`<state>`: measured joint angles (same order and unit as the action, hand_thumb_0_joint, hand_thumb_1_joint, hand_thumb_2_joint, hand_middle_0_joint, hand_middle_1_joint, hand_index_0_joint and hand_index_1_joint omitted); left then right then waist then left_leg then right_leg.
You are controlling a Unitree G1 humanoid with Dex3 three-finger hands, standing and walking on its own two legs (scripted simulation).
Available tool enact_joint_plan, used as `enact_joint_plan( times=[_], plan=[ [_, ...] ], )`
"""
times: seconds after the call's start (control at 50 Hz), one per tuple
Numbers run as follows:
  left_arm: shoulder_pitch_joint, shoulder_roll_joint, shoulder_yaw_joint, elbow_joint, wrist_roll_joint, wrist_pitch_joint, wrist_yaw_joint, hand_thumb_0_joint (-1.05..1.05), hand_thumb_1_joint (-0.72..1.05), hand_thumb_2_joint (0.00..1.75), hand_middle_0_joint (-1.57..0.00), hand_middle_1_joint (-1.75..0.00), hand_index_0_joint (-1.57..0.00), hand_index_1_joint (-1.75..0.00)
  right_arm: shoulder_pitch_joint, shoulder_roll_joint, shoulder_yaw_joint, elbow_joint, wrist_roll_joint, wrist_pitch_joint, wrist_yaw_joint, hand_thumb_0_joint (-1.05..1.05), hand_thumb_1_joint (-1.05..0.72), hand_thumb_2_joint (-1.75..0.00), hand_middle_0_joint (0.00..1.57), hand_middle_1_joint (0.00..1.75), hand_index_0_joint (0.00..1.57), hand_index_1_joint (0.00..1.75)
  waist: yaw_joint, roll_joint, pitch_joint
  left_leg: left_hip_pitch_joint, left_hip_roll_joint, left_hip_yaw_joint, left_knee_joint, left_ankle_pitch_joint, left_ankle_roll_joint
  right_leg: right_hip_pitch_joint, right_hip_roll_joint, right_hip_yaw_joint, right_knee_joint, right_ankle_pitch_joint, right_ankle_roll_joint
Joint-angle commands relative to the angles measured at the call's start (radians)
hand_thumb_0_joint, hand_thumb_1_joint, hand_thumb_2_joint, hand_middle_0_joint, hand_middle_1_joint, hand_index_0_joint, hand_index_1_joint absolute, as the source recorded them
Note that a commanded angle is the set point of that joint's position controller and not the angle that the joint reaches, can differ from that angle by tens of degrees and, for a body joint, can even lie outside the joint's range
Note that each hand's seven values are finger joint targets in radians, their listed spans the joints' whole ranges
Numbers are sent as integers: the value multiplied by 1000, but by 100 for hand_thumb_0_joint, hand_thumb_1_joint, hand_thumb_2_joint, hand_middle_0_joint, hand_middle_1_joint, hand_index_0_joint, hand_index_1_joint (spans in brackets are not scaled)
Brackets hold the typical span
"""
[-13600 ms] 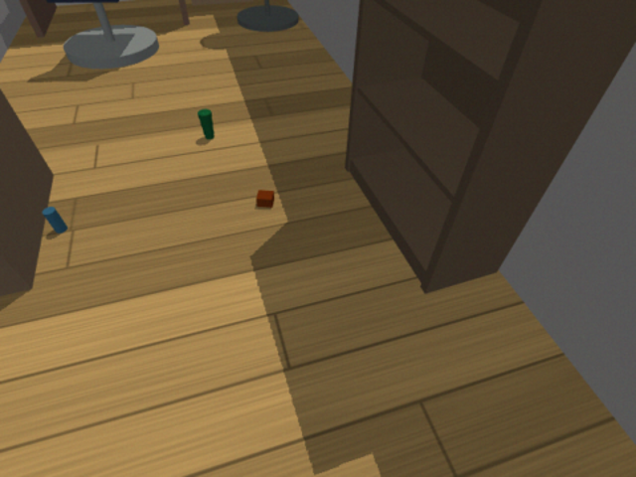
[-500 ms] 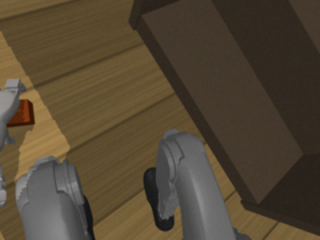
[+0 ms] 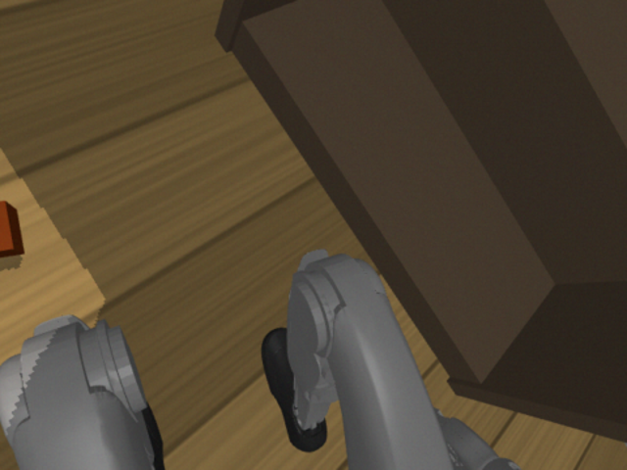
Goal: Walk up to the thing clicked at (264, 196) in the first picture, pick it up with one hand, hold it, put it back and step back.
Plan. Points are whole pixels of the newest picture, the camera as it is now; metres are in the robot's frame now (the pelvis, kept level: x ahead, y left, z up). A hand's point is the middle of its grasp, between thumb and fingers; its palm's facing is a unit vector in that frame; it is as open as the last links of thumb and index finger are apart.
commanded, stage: rest palm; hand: left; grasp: from above
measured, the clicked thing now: out of the picture +0.44 +0.29 -0.27
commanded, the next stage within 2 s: close in 1.20 s
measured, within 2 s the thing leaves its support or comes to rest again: neither
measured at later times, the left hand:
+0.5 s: hand out of the picture +0.43 +0.28 -0.23, palm faces -0.40 -0.02 -0.91, open 14.1 cm
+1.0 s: hand out of the picture +0.42 +0.28 -0.25, palm faces -0.41 -0.03 -0.91, open 14.1 cm
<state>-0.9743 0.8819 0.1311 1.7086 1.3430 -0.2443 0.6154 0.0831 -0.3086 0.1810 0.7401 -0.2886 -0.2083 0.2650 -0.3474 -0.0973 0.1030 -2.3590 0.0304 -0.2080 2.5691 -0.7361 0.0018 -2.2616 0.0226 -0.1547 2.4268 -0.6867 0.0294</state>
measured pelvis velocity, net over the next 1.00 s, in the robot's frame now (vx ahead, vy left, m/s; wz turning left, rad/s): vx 0.00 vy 0.00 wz -0.05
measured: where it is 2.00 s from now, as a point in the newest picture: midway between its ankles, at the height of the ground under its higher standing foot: (228, 444)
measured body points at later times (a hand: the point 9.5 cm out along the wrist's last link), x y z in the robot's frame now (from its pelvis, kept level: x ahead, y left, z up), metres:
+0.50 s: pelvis -0.01 +0.00 +0.00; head +0.25 +0.12 +0.35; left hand +0.44 +0.28 -0.18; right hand +0.06 -0.26 -0.06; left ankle +0.06 +0.13 -0.26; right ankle +0.10 -0.12 -0.26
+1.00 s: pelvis +0.00 +0.00 +0.00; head +0.26 +0.13 +0.35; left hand +0.44 +0.28 -0.19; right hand +0.06 -0.25 -0.06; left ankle +0.06 +0.13 -0.26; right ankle +0.10 -0.12 -0.26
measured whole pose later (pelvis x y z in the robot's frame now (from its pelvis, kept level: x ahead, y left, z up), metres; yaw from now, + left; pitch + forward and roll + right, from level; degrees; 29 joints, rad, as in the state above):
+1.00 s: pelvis +0.00 +0.00 +0.00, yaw -3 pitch +26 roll -14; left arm -0.93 0.87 0.00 1.69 1.36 -0.29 0.77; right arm 0.05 -0.32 0.26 0.75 -0.31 -0.26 0.32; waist -0.34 -0.12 0.14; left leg -2.33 0.04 -0.26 2.58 -0.75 0.00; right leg -2.21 0.05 -0.19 2.39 -0.67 0.04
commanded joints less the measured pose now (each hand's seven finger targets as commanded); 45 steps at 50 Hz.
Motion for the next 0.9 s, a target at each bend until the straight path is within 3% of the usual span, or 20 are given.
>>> enact_joint_plan(
  times=[0.0, 0.04, 0.08, 0.1, 0.16, 0.2, 0.26, 0.38, 0.46, 0.48, 0.54, 0.58, 0.62, 0.7, 0.74, 0.84, 0.88],
  plan=[
    [-250, 199, 6, -148, -23, -50, 20, 0, -52, 98, -7, -96, -6, -97, 221, -290, -70, 24, 3, 2, -4, 0, -90, -90, 20, 30, 20, 30, -36, 452, -669, 507, -5, 88, -257, 255, 18, 373, 50, -88, -219, 290, -44],
    [-242, 167, -23, -134, -21, -71, 19, 0, -50, 96, -7, -97, -7, -96, 212, -285, -59, 22, -4, -2, 3, 0, -90, -90, 20, 30, 20, 30, -44, 453, -647, 521, -3, 81, -250, 257, 12, 358, 51, -100, -206, 287, -42],
    [-234, 173, -33, -143, -12, -83, 30, 0, -50, 97, -7, -97, -7, -97, 199, -302, -62, 23, -9, -7, 5, 0, -90, -90, 20, 30, 20, 30, -42, 471, -652, 543, -2, 79, -247, 268, 9, 361, 57, -101, -202, 297, -42],
    [-235, 181, -41, -154, -11, -88, 41, 0, -51, 97, -7, -97, -7, -97, 180, -307, -60, 19, -6, -9, 4, 0, -90, -90, 20, 30, 20, 30, -26, 465, -643, 523, -1, 78, -251, 249, 8, 356, 59, -99, -208, 281, -48],
    [-227, 162, -66, -167, 2, -90, 83, 0, -50, 97, -8, -96, -8, -96, 165, -315, -60, 31, -9, -18, 7, 0, -90, -90, 20, 30, 20, 30, -21, 475, -637, 517, 0, 79, -266, 240, 4, 357, 69, -100, -222, 266, -52],
    [-197, 131, -88, -125, 8, -75, 112, 0, -48, 95, -8, -95, -8, -94, 163, -319, -56, 35, -16, -26, 15, 0, -90, -90, 20, 30, 20, 30, -28, 462, -598, 504, -1, 75, -268, 219, 4, 321, 67, -107, -220, 243, -50],
    [-207, 136, -95, -111, 23, -45, 158, 0, -51, 97, -7, -95, -7, -95, 159, -328, -56, 41, -8, -35, 21, 0, -90, -90, 20, 30, 20, 30, -30, 446, -598, 493, 3, 68, -280, 219, 4, 310, 74, -105, -226, 250, -55],
    [-221, 110, -105, -61, 4, 34, 210, 0, -50, 96, -7, -95, -7, -95, 144, -341, -54, 32, 0, -65, 48, 0, -90, -90, 20, 30, 20, 30, -44, 442, -576, 486, 10, 56, -285, 201, 3, 289, 72, -103, -220, 245, -54],
    [-245, 119, -93, -42, -52, 72, 159, 0, -49, 94, -7, -97, -7, -96, 136, -349, -59, 14, 14, -92, 58, 0, -90, -90, 20, 30, 20, 30, -51, 418, -543, 430, 8, 66, -268, 151, 14, 288, 63, -91, -238, 209, -50],
    [-240, 193, -33, -38, -59, 75, 145, 0, -50, 95, -7, -98, -7, -97, 146, -359, -57, 7, 17, -93, 53, 0, -91, -90, 20, 30, 20, 30, -46, 407, -545, 424, 8, 67, -265, 151, 18, 305, 60, -90, -241, 212, -49],
    [-233, 216, 5, -17, -68, 63, 81, 0, -50, 96, -8, -97, -8, -97, 186, -342, -49, 4, 20, -86, 50, 0, -91, -91, 20, 30, 20, 30, -53, 395, -553, 414, 3, 76, -260, 173, 24, 350, 54, -80, -245, 228, -46],
    [-224, 179, -16, -32, -84, 42, 42, 0, -52, 96, -7, -99, -6, -99, 179, -320, -36, 2, 19, -85, 46, 0, -91, -91, 20, 30, 20, 30, -59, 393, -567, 431, 1, 70, -254, 185, 22, 364, 52, -86, -231, 240, -45],
    [-241, 183, -31, -71, -91, 9, 13, 0, -52, 96, -6, -99, -6, -99, 182, -322, -35, 6, 21, -80, 39, 0, -91, -91, 20, 30, 20, 30, -63, 423, -597, 473, 4, 63, -255, 206, 18, 373, 55, -97, -229, 259, -43],
    [-238, 193, -63, -134, -77, -65, 7, 0, -51, 95, -7, -99, -7, -98, 177, -323, -26, 4, 13, -59, 30, 0, -91, -91, 20, 30, 20, 30, -56, 472, -621, 521, 7, 57, -253, 228, 6, 407, 59, -112, -223, 275, -46],
    [-218, 222, -59, -169, -56, -91, 34, 0, -52, 96, -7, -97, -6, -98, 156, -331, -23, 8, 10, -49, 24, 0, -91, -91, 20, 30, 20, 30, -35, 489, -647, 541, 10, 61, -252, 257, 0, 425, 70, -108, -222, 297, -50],
    [-177, 153, -96, -143, -16, -92, 135, 0, -50, 98, -8, -93, -7, -94, 145, -344, -22, 27, -12, -50, 34, 0, -90, -90, 20, 30, 20, 30, -46, 468, -595, 517, 11, 62, -249, 284, -3, 397, 80, -120, -224, 317, -49],
    [-167, 152, -103, -113, 2, -68, 174, 0, -49, 97, -9, -93, -8, -94, 139, -348, -20, 22, -12, -53, 38, 0, -90, -90, 20, 30, 20, 30, -48, 462, -584, 514, 14, 61, -255, 282, -1, 383, 89, -116, -228, 318, -51]
  ],
)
